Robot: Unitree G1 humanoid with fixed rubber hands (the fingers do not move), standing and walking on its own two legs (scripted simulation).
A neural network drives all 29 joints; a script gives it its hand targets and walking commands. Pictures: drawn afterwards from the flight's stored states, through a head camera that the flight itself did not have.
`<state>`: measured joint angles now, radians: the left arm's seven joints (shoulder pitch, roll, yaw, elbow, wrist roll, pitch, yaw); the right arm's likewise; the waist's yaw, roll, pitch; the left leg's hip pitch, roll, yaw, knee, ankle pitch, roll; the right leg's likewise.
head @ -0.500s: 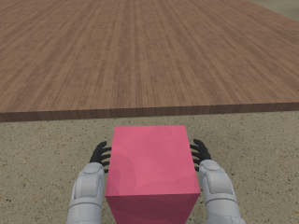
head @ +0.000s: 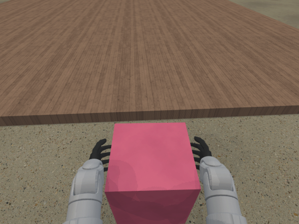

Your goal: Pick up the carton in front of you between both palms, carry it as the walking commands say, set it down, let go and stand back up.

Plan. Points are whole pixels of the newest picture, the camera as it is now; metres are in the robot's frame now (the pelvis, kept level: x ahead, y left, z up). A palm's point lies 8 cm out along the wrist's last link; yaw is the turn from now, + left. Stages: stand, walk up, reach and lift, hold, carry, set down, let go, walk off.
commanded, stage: hold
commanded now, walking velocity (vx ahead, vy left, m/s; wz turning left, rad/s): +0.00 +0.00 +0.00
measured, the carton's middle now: (150, 175) +0.30 +0.00 -0.02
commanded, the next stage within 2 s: carry in 0.24 s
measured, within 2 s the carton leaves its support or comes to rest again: neither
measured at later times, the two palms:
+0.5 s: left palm (103, 144) +0.33 +0.13 +0.08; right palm (208, 143) +0.33 -0.17 +0.08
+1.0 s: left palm (111, 102) +0.51 +0.13 +0.09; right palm (193, 97) +0.54 -0.17 +0.09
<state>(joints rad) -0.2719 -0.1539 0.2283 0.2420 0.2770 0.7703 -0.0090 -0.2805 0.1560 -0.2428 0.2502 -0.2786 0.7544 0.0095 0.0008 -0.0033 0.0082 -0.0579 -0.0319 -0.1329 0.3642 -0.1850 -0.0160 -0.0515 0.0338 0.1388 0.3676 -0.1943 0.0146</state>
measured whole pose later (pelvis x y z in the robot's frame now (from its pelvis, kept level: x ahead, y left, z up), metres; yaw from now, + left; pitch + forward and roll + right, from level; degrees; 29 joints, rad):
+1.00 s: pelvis +0.30 -0.03 +0.00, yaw +1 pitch +6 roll +2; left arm 0.06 -0.13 0.05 -0.55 0.03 1.20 0.15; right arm 0.02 0.13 -0.05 -0.52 -0.01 1.19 -0.13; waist 0.04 -0.03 -0.16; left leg -0.58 0.07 0.13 0.91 -0.30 -0.01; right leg -0.08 -0.02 -0.17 0.31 -0.34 -0.04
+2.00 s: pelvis +0.94 -0.05 +0.00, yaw -1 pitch +4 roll +1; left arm -0.45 -0.10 0.21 -0.34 -0.03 1.22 0.18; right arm -0.45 0.11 -0.21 -0.35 -0.01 1.22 -0.17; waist 0.03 0.02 -0.01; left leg -0.63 0.07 0.07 0.86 -0.23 0.04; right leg -0.24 -0.02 -0.21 0.44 -0.27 -0.07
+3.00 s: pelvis +1.22 -0.10 -0.01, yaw -1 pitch +3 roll +1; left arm -0.49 -0.13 0.28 -0.08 0.07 1.11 0.14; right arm -0.51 0.12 -0.26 -0.04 -0.05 1.09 -0.15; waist -0.03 -0.01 -0.02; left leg -0.27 -0.01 0.12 0.52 -0.29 0.05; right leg -0.33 -0.01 -0.05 0.55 -0.24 -0.03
